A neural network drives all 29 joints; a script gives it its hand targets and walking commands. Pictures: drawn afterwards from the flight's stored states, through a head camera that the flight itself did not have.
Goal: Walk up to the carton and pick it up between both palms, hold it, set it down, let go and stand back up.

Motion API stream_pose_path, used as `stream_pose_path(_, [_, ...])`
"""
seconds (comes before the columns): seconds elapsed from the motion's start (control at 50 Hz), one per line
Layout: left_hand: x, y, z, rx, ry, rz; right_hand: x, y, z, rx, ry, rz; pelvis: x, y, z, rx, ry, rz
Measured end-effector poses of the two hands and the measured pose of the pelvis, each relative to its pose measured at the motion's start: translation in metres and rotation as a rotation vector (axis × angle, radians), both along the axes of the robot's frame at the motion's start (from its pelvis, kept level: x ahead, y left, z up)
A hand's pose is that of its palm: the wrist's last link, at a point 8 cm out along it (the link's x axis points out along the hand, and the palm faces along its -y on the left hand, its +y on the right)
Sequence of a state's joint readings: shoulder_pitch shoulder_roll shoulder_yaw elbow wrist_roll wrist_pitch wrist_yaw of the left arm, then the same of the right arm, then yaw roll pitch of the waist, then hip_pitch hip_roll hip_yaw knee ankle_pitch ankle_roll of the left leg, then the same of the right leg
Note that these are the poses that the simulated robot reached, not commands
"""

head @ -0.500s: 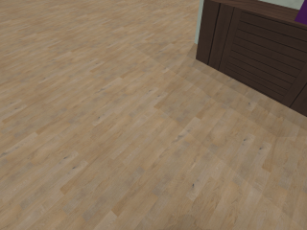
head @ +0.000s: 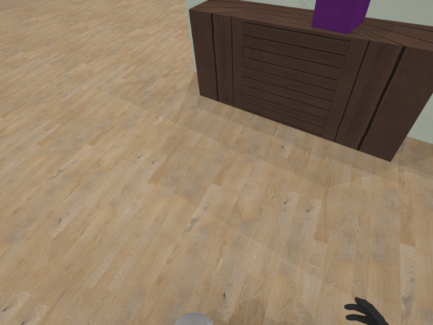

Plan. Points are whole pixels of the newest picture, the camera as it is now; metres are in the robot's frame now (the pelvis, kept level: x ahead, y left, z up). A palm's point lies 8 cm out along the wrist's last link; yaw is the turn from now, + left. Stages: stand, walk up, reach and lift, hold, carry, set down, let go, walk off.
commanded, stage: walk up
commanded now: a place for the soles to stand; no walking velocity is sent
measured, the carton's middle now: out of the picture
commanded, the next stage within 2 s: none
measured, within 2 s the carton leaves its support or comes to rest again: neither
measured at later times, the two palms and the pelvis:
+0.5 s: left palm (173, 184) +0.47 +0.19 -0.07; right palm out of the picture +0.12 -0.25 -0.10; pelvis +0.26 -0.01 +0.02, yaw -17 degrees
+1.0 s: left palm (199, 146) +0.64 +0.14 -0.09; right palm (389, 171) +0.53 -0.39 -0.08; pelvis +0.51 -0.11 +0.01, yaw -27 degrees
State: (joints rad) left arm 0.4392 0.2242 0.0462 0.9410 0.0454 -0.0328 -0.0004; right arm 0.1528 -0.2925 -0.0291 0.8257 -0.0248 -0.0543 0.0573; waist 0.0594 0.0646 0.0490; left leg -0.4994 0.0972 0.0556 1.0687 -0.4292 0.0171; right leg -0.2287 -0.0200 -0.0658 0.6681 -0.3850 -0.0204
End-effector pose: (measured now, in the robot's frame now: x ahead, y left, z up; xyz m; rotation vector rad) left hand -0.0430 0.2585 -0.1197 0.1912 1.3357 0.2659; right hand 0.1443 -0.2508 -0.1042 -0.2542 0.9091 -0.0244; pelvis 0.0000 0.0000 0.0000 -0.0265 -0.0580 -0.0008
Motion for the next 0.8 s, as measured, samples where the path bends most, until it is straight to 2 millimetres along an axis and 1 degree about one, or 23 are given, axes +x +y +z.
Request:
stream_pose_path(0.04, [0.017,-0.001,-0.001,-0.023,0.018,-0.02,0.026,0.004,0.014,-0.001,-0.035,-0.002,0.021,0.001,0.004,0.001,0.007,-0.027])
stream_pose_path(0.08, [0.041,0.003,-0.005,-0.042,0.025,-0.04,0.048,0.007,0.023,-0.012,-0.061,-0.015,0.044,0.004,0.004,0.001,0.011,-0.052])
stream_pose_path(0.12, [0.074,0.011,-0.013,-0.055,0.018,-0.068,0.065,0.008,0.026,-0.032,-0.082,-0.041,0.07,0.009,0.0,0.003,0.012,-0.075])
stream_pose_path(0.16, [0.115,0.022,-0.025,-0.059,0.002,-0.119,0.075,0.004,0.022,-0.065,-0.103,-0.09,0.097,0.016,-0.01,0.014,0.014,-0.105])
stream_pose_path(0.18, [0.139,0.026,-0.029,-0.059,-0.006,-0.154,0.074,0.002,0.019,-0.084,-0.103,-0.122,0.109,0.019,-0.015,0.029,0.01,-0.123])
stream_pose_path(0.22, [0.192,0.029,-0.029,-0.049,-0.04,-0.233,0.06,-0.004,0.013,-0.111,-0.061,-0.197,0.129,0.021,-0.015,0.041,0.004,-0.158])
stream_pose_path(0.28, [0.28,0.025,-0.011,-0.029,-0.139,-0.339,0.026,-0.01,0.011,-0.12,0.066,-0.307,0.157,0.02,-0.004,0.039,-0.006,-0.185])
stream_pose_path(0.34, [0.36,0.012,0.013,-0.028,-0.246,-0.43,-0.004,-0.01,0.015,-0.114,0.186,-0.39,0.183,0.015,0.008,0.038,-0.008,-0.218])
stream_pose_path(0.4, [0.428,-0.011,0.033,-0.043,-0.324,-0.503,-0.023,-0.007,0.017,-0.092,0.282,-0.453,0.211,0.008,0.016,0.04,-0.001,-0.244])
stream_pose_path(0.44, [0.466,-0.031,0.041,-0.059,-0.36,-0.544,-0.028,-0.004,0.015,-0.07,0.337,-0.486,0.23,0.002,0.018,0.043,0.005,-0.264])
stream_pose_path(0.48, [0.501,-0.055,0.045,-0.079,-0.383,-0.583,-0.026,-0.001,0.012,-0.041,0.38,-0.517,0.25,-0.007,0.017,0.047,0.008,-0.285])
stream_pose_path(0.52, [0.533,-0.082,0.046,-0.102,-0.398,-0.622,-0.02,-0.001,0.006,-0.011,0.412,-0.547,0.271,-0.018,0.015,0.052,0.012,-0.308])
stream_pose_path(0.56, [0.563,-0.113,0.043,-0.121,-0.41,-0.662,-0.007,-0.004,-0.003,0.017,0.434,-0.575,0.294,-0.031,0.01,0.057,0.016,-0.33])
stream_pose_path(0.6, [0.593,-0.143,0.038,-0.131,-0.423,-0.7,0.009,-0.012,-0.015,0.04,0.451,-0.598,0.318,-0.046,0.001,0.061,0.021,-0.35])
stream_pose_path(0.64, [0.62,-0.17,0.029,-0.126,-0.445,-0.723,0.03,-0.024,-0.03,0.057,0.469,-0.601,0.341,-0.063,-0.011,0.046,0.021,-0.373])
stream_pose_path(0.66, [0.63,-0.179,0.026,-0.121,-0.449,-0.725,0.043,-0.031,-0.036,0.065,0.473,-0.594,0.35,-0.07,-0.015,0.031,0.014,-0.385])
stream_pose_path(0.68, [0.636,-0.184,0.023,-0.114,-0.447,-0.72,0.06,-0.039,-0.039,0.071,0.464,-0.586,0.359,-0.076,-0.017,0.03,0.007,-0.399])
stream_pose_path(0.72, [0.642,-0.184,0.022,-0.092,-0.414,-0.685,0.1,-0.06,-0.038,0.065,0.412,-0.565,0.376,-0.084,-0.014,0.024,-0.004,-0.42])
stream_pose_path(0.76, [0.644,-0.175,0.025,-0.055,-0.366,-0.654,0.148,-0.082,-0.031,0.044,0.322,-0.538,0.393,-0.09,-0.007,0.021,-0.008,-0.433])
stream_pose_path(0.8, [0.644,-0.163,0.03,-0.025,-0.318,-0.632,0.198,-0.103,-0.019,0.023,0.22,-0.509,0.411,-0.095,0.0,0.019,-0.006,-0.443])
